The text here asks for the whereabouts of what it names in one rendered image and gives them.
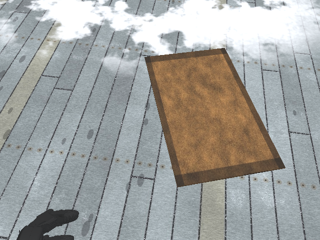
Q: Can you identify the robot left hand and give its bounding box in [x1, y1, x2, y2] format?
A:
[16, 209, 79, 240]

